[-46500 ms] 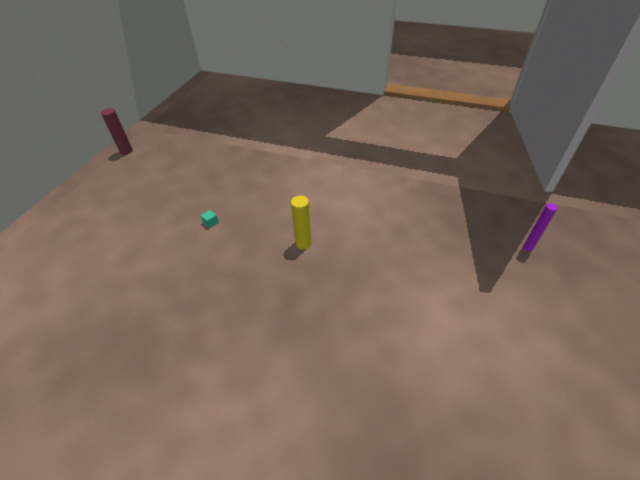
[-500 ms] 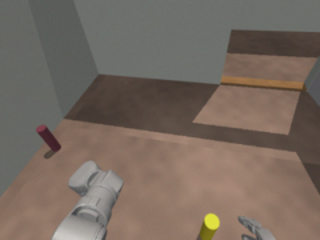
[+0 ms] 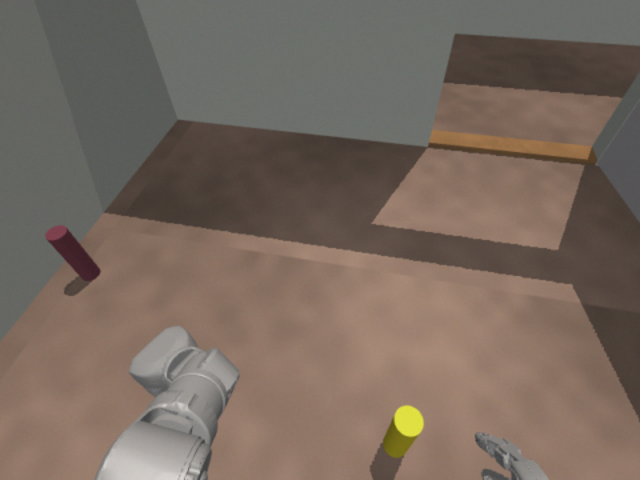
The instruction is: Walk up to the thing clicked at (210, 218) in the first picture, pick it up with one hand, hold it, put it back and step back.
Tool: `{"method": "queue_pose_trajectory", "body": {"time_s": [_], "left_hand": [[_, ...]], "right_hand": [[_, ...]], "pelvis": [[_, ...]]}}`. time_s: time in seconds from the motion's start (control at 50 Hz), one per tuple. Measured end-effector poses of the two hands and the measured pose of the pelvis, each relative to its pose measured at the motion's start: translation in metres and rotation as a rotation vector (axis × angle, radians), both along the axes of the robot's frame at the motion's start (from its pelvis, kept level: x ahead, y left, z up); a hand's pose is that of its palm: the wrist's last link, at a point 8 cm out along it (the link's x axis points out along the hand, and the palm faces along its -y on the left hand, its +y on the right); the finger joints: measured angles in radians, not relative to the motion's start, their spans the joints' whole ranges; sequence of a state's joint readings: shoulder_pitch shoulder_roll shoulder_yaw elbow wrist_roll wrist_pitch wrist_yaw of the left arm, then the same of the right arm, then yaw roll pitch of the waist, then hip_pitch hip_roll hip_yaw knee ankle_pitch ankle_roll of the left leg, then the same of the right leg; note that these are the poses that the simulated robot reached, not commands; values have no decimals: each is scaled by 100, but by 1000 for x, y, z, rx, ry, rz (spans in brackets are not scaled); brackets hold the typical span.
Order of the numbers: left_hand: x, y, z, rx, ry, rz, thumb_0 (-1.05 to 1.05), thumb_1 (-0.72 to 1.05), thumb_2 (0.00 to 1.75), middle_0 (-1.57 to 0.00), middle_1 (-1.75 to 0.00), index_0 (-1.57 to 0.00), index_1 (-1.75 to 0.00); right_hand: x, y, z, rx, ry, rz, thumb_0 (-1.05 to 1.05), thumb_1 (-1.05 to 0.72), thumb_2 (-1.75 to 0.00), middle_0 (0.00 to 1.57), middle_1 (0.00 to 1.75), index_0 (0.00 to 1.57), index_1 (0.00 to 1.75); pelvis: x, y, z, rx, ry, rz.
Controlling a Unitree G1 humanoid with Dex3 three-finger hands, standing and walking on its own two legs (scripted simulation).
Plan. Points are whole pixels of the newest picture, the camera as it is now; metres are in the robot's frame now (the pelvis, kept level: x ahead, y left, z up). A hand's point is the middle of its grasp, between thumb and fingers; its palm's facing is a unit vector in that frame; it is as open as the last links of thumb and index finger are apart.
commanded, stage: crouch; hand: left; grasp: from above
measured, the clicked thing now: (185, 378) +0.31 +0.23 -0.12
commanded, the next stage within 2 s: lower in 1.60 s
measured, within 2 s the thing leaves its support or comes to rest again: neither
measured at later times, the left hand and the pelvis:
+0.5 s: hand (218, 398) +0.35 +0.24 -0.35, palm faces -0.17 -0.40 -0.90, open 8.0 cm; pelvis -0.07 +0.01 -0.21, yaw -2 degrees
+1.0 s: hand (232, 407) +0.38 +0.24 -0.50, palm faces -0.28 -0.35 -0.89, open 7.8 cm; pelvis -0.09 +0.01 -0.36, yaw -4 degrees
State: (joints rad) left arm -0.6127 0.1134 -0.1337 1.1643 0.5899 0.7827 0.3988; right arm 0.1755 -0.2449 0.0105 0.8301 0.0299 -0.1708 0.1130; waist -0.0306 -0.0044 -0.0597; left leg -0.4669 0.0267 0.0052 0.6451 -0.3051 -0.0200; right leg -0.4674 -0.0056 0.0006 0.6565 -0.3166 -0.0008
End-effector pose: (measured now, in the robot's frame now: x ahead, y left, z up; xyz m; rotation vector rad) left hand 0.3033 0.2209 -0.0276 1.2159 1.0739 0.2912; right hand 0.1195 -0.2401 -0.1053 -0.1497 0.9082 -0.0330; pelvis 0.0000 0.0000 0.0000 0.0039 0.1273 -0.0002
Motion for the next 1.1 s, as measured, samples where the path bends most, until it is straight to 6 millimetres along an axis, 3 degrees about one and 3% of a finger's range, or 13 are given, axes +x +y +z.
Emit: {"method": "queue_pose_trajectory", "body": {"time_s": [0.08,0.18,0.32,0.46,0.62,0.84,1.1], "left_hand": [[4,6,-28,28,-6,-26,3,34,34,-97,-42,-80,-36],[16,17,-74,74,-45,-26,4,36,31,-97,-41,-81,-35],[25,19,-157,60,-73,43,4,36,30,-97,-41,-82,-33],[41,19,-241,23,-127,114,4,35,31,-99,-39,-83,-33],[65,29,-306,11,-158,65,3,32,33,-101,-38,-85,-32],[77,27,-368,-1,-112,-55,5,35,26,-105,-32,-89,-26],[84,26,-439,19,-107,-57,5,37,21,-104,-30,-90,-24]], "right_hand": [[-23,-9,-15,-38,63,-13,1,-88,-89,20,30,20,30],[-57,-23,-52,-91,153,-31,1,-88,-89,20,30,20,30],[-102,-25,-125,-106,284,-38,1,-89,-90,20,30,20,30],[-130,-12,-208,-76,359,-39,1,-90,-90,20,30,20,30],[-158,0,-280,-30,410,-79,1,-91,-90,20,30,20,30],[-191,3,-332,-22,455,-104,1,-91,-90,20,30,20,30],[-209,-18,-374,-85,505,-37,0,-91,-90,20,30,20,30]], "pelvis": [[-6,0,-15,-4,71,-2],[-19,2,-55,-10,182,-9],[-42,7,-122,-28,333,-12],[-64,9,-195,-38,444,-19],[-78,10,-261,-57,492,-31],[-82,12,-320,-64,514,-39],[-87,10,-378,-55,513,-44]]}}
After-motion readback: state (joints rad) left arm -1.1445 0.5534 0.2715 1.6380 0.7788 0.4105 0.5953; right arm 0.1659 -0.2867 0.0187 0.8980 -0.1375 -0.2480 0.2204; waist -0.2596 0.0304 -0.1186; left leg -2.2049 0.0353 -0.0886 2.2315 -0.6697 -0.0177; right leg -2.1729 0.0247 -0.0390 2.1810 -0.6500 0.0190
